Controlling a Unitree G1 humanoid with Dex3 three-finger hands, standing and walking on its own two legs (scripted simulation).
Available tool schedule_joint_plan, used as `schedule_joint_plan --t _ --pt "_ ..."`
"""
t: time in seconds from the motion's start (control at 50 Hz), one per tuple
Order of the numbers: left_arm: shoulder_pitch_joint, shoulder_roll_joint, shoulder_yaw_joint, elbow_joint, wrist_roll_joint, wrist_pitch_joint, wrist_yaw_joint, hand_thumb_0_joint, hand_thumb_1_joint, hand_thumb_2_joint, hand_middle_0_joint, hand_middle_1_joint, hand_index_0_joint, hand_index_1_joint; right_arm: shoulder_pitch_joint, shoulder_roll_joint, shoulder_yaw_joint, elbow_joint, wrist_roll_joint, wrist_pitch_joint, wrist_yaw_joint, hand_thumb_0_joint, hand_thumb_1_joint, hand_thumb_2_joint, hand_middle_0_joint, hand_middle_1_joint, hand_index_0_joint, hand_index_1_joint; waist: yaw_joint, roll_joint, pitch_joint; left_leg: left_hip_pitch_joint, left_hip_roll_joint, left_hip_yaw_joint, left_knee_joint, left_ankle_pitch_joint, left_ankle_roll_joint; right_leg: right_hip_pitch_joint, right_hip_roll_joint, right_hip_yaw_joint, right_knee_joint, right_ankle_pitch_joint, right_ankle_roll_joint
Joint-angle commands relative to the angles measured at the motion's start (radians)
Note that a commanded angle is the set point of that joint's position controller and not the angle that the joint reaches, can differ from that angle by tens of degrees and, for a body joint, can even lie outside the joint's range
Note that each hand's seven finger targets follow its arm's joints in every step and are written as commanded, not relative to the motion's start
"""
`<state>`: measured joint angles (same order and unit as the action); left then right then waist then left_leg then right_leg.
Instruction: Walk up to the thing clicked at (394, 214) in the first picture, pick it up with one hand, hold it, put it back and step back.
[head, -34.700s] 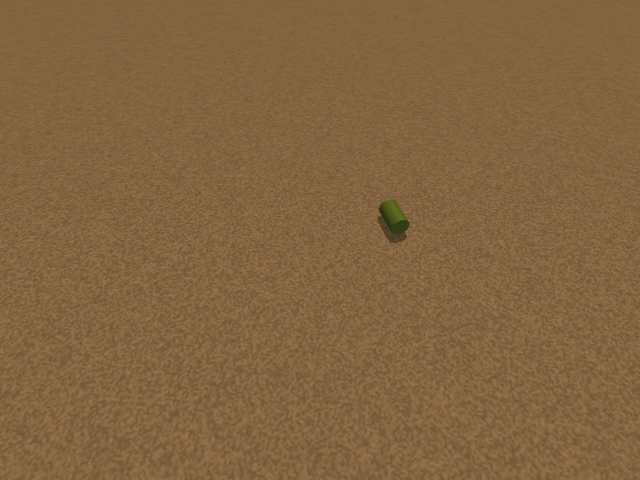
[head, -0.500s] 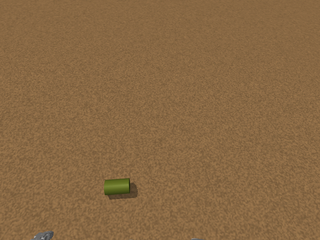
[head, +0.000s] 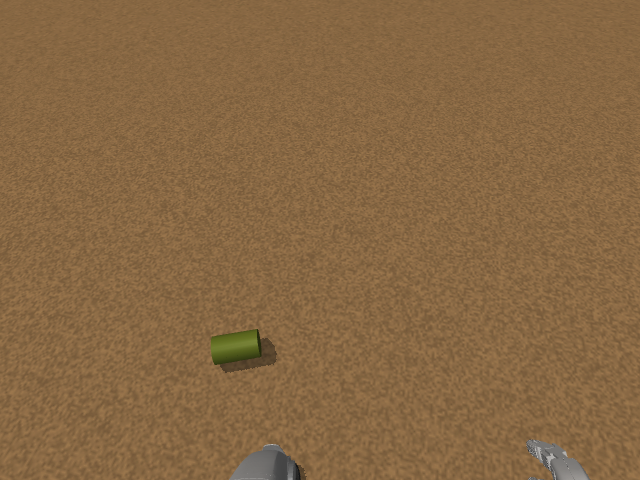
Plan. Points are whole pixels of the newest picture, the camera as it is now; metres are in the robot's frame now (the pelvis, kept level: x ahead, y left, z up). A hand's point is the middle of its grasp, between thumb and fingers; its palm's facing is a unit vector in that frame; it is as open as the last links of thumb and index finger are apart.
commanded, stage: step back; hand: left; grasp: from above
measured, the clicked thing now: (236, 346) +0.56 +0.29 -0.71
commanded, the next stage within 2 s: none
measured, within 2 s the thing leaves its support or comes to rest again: neither
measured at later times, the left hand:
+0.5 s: hand out of the picture -0.03 +0.27 -0.13, palm faces +0.08 -0.93 -0.35, open 7.4 cm
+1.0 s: hand out of the picture -0.23 +0.24 -0.12, palm faces +0.05 -0.88 -0.46, open 7.4 cm
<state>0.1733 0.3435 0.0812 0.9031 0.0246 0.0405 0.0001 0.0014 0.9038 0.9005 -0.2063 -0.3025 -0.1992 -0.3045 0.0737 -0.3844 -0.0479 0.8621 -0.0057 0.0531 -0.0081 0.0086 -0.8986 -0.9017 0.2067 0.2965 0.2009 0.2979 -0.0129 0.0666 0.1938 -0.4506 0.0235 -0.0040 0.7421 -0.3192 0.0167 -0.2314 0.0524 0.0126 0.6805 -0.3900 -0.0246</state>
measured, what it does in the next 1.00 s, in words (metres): walks backwards: left foot, then right foot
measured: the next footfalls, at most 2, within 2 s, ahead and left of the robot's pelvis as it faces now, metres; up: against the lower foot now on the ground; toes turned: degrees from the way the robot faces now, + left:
left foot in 0.34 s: -0.08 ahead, +0.13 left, +0.00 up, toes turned +2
right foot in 0.70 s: -0.21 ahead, -0.15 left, +0.00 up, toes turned +3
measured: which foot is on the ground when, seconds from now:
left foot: up 0.00-0.32, down 0.34-0.74, up 0.76-1.00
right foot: down 0.00-0.36, up 0.38-0.68, down 0.70-1.00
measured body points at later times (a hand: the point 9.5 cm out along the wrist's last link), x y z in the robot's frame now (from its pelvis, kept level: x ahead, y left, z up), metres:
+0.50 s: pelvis -0.14 +0.00 +0.01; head -0.09 +0.03 +0.46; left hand -0.04 +0.32 -0.11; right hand -0.04 -0.30 -0.10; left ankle -0.12 +0.12 -0.72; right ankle -0.14 -0.14 -0.63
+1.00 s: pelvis -0.31 -0.04 +0.01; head -0.25 -0.06 +0.45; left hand -0.23 +0.29 -0.09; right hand -0.21 -0.35 -0.13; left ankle -0.35 +0.10 -0.67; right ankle -0.25 -0.15 -0.72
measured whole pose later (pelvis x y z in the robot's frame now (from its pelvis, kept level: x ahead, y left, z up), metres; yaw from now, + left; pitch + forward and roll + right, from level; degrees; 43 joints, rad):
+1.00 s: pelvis -0.31 -0.04 +0.01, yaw +4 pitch -1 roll +1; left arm 0.17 0.36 0.08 0.81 0.04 0.04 0.02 0.00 0.90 0.90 -0.21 -0.30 -0.20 -0.31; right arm 0.19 -0.42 -0.05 0.87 0.00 0.06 -0.03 0.01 -0.90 -0.90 0.20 0.30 0.20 0.30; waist 0.01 0.05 0.16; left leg -0.37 -0.08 -0.12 0.99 -0.51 -0.02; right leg -0.36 -0.03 0.00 0.63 -0.25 -0.01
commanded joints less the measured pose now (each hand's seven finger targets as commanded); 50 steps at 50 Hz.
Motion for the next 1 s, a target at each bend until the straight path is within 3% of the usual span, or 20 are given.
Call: schedule_joint_plan --t 0.0,0.04,0.06,0.12,0.2,0.26,0.3,0.34,0.36,0.38,0.44,0.58,0.68,0.7,0.72,0.74,0.76,0.82,0.88,0.98 --pt "-0.081 0.343 0.091 -0.154 0.017 -0.034 0.021 0.0 0.9 0.9 -0.2 -0.3 -0.2 -0.3 0.034 -0.217 -0.069 -0.057 0.001 -0.013 -0.019 0.0 -0.9 -0.9 0.2 0.3 0.2 0.3 0.02 -0.279 -0.082 0.041 -0.106 -0.184 0.462 -0.235 -0.026 -0.271 -0.443 0.518 -0.411 0.211 -0.279" --pt "-0.142 0.256 0.07 -0.167 0.011 -0.037 0.025 0.0 0.9 0.9 -0.2 -0.3 -0.2 -0.3 0.093 -0.188 -0.055 -0.018 0.015 -0.018 -0.015 0.0 -0.9 -0.9 0.2 0.3 0.2 0.3 -0.035 -0.194 -0.104 -0.019 -0.172 -0.195 0.471 -0.132 -0.02 -0.125 -0.256 0.225 -0.318 0.435 -0.169" --pt "-0.158 0.256 0.074 -0.175 0.012 -0.034 0.025 0.0 0.9 0.9 -0.2 -0.3 -0.2 -0.3 0.12 -0.175 -0.048 -0.019 0.015 -0.021 -0.019 0.0 -0.9 -0.9 0.2 0.3 0.2 0.3 -0.039 -0.214 -0.135 -0.034 -0.183 -0.175 0.487 -0.119 -0.023 -0.083 -0.238 0.18 -0.3 0.442 -0.146" --pt "-0.031 0.225 0.06 -0.183 0.017 -0.034 0.028 0.0 0.9 0.9 -0.2 -0.3 -0.2 -0.3 0.098 -0.186 -0.037 -0.036 0.011 -0.029 -0.026 0.0 -0.9 -0.9 0.2 0.3 0.2 0.3 0.04 -0.187 -0.183 -0.088 -0.163 -0.145 0.38 -0.145 -0.045 0.115 -0.239 0.195 -0.244 0.497 -0.157" --pt "0.024 0.24 0.066 -0.185 0.012 -0.022 0.042 0.0 0.9 0.9 -0.2 -0.3 -0.2 -0.3 0.089 -0.172 -0.035 -0.063 -0.001 -0.04 -0.028 0.0 -0.9 -0.9 0.2 0.3 0.2 0.3 0.075 -0.247 -0.259 -0.062 -0.075 -0.098 0.122 -0.22 -0.048 0.292 -0.322 0.226 -0.175 0.655 -0.207" --pt "-0.025 0.26 0.059 -0.199 0.0 -0.009 0.036 0.0 0.9 0.9 -0.2 -0.3 -0.2 -0.3 0.169 -0.171 -0.045 -0.036 -0.009 -0.047 -0.022 0.0 -0.9 -0.9 0.2 0.3 0.2 0.3 0.034 -0.266 -0.287 0.112 -0.047 -0.033 -0.16 -0.085 -0.011 0.21 -0.29 0.178 -0.097 0.636 -0.16" --pt "-0.044 0.259 0.05 -0.211 -0.011 0.005 0.027 0.0 0.9 0.9 -0.2 -0.3 -0.2 -0.3 0.216 -0.187 -0.059 -0.014 -0.017 -0.052 -0.018 0.0 -0.9 -0.9 0.2 0.3 0.2 0.3 0.005 -0.194 -0.295 0.256 -0.032 -0.041 -0.338 0.196 0.008 0.081 -0.233 0.141 -0.03 0.496 -0.093" --pt "-0.047 0.199 0.038 -0.226 -0.022 0.004 0.026 0.0 0.9 0.9 -0.2 -0.3 -0.2 -0.3 0.15 -0.325 -0.09 -0.046 -0.035 -0.049 -0.011 0.0 -0.9 -0.9 0.2 0.3 0.2 0.3 0.011 0.126 -0.255 0.329 0.275 -0.448 -0.383 0.366 0.164 -0.237 0.011 0.013 0.188 -0.042 -0.002" --pt "-0.116 0.233 0.062 -0.23 -0.011 0.004 0.038 0.0 0.9 0.9 -0.2 -0.3 -0.2 -0.3 0.125 -0.382 -0.096 -0.059 -0.034 -0.047 -0.008 0.0 -0.9 -0.9 0.2 0.3 0.2 0.3 -0.052 0.194 -0.211 0.126 0.388 -0.564 -0.434 0.361 0.303 -0.183 0.033 0.112 0.402 -0.284 0.017" --pt "-0.127 0.254 0.063 -0.217 -0.005 0.005 0.039 0.0 0.9 0.9 -0.2 -0.3 -0.2 -0.3 0.082 -0.357 -0.094 -0.059 -0.035 -0.056 -0.019 0.0 -0.9 -0.9 0.2 0.3 0.2 0.3 -0.034 0.143 -0.159 0.055 0.406 -0.587 -0.44 0.338 0.323 -0.174 0.004 0.191 0.526 -0.258 0.009" --pt "0.013 0.225 0.06 -0.157 -0.026 0.006 0.026 0.0 0.9 0.9 -0.2 -0.3 -0.2 -0.3 -0.022 -0.24 -0.057 -0.091 -0.035 -0.054 -0.023 0.0 -0.9 -0.9 0.2 0.3 0.2 0.3 0.06 0.05 -0.171 0.162 0.217 -0.228 -0.341 0.459 0.21 -0.237 0.054 0.18 0.617 -0.11 -0.003" --pt "0.013 0.2 0.05 -0.161 -0.01 -0.016 0.022 0.0 0.9 0.9 -0.2 -0.3 -0.2 -0.3 0.091 -0.231 -0.066 -0.095 -0.026 -0.044 -0.022 0.0 -0.9 -0.9 0.2 0.3 0.2 0.3 -0.016 0.115 -0.239 0.409 0.233 -0.216 -0.243 0.519 0.248 -0.223 -0.018 0.082 0.213 -0.136 0.061" --pt "0.147 0.218 0.057 -0.065 0.004 -0.032 0.017 0.0 0.9 0.9 -0.2 -0.3 -0.2 -0.3 0.021 -0.252 -0.07 -0.118 -0.007 -0.007 -0.014 0.0 -0.9 -0.9 0.2 0.3 0.2 0.3 0.031 0.111 -0.305 0.191 0.14 -0.154 -0.147 0.271 0.122 0.103 -0.024 -0.004 -0.279 0.176 0.001" --pt "0.145 0.273 0.072 -0.078 0.018 -0.035 0.016 0.0 0.9 0.9 -0.2 -0.3 -0.2 -0.3 0.013 -0.217 -0.059 -0.13 0.002 -0.007 -0.011 0.0 -0.9 -0.9 0.2 0.3 0.2 0.3 0.035 -0.019 -0.277 0.028 0.069 -0.126 -0.054 0.099 0.063 0.126 -0.134 0.199 -0.274 0.135 -0.043" --pt "0.11 0.366 0.095 -0.101 0.018 -0.034 0.01 0.0 0.9 0.9 -0.2 -0.3 -0.2 -0.3 0.01 -0.165 -0.047 -0.148 0.005 -0.01 -0.015 0.0 -0.9 -0.9 0.2 0.3 0.2 0.3 0.036 -0.278 -0.213 -0.147 -0.106 -0.06 0.133 -0.195 -0.002 0.072 -0.319 0.447 -0.342 0.096 -0.133" --pt "0.036 0.446 0.106 -0.141 0.028 -0.032 0.015 0.0 0.9 0.9 -0.2 -0.3 -0.2 -0.3 -0.033 -0.202 -0.064 -0.146 -0.007 -0.005 -0.031 0.0 -0.9 -0.9 0.2 0.3 0.2 0.3 0.094 -0.361 -0.165 -0.062 -0.106 -0.154 0.363 -0.301 -0.025 -0.183 -0.49 0.617 -0.412 0.1 -0.283" --pt "-0.032 0.408 0.098 -0.157 0.017 -0.035 0.022 0.0 0.9 0.9 -0.2 -0.3 -0.2 -0.3 -0.01 -0.236 -0.078 -0.124 -0.002 -0.005 -0.03 0.0 -0.9 -0.9 0.2 0.3 0.2 0.3 0.051 -0.321 -0.103 -0.005 -0.07 -0.208 0.455 -0.254 -0.022 -0.306 -0.49 0.589 -0.435 0.091 -0.279" --pt "-0.135 0.283 0.074 -0.176 0.018 -0.037 0.028 0.0 0.9 0.9 -0.2 -0.3 -0.2 -0.3 0.106 -0.19 -0.057 -0.064 0.01 -0.01 -0.021 0.0 -0.9 -0.9 0.2 0.3 0.2 0.3 -0.031 -0.192 -0.133 -0.02 -0.161 -0.179 0.513 -0.133 -0.017 -0.158 -0.266 0.189 -0.275 0.38 -0.159" --pt "-0.023 0.266 0.067 -0.176 0.025 -0.033 0.031 0.0 0.9 0.9 -0.2 -0.3 -0.2 -0.3 0.087 -0.182 -0.043 -0.075 0.002 -0.021 -0.027 0.0 -0.9 -0.9 0.2 0.3 0.2 0.3 0.042 -0.209 -0.167 -0.051 -0.147 -0.135 0.386 -0.155 -0.041 -0.003 -0.234 0.172 -0.222 0.43 -0.152" --pt "0.034 0.269 0.067 -0.174 0.015 -0.015 0.048 0.0 0.9 0.9 -0.2 -0.3 -0.2 -0.3 0.104 -0.154 -0.038 -0.082 -0.011 -0.036 -0.025 0.0 -0.9 -0.9 0.2 0.3 0.2 0.3 0.071 -0.292 -0.268 0.002 -0.049 -0.054 -0.032 -0.202 -0.034 0.237 -0.309 0.212 -0.122 0.631 -0.173"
